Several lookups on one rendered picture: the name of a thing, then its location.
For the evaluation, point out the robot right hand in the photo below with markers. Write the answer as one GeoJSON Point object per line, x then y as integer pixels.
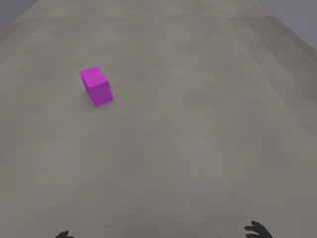
{"type": "Point", "coordinates": [257, 227]}

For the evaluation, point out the carton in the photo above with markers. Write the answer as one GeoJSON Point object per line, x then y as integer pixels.
{"type": "Point", "coordinates": [96, 85]}

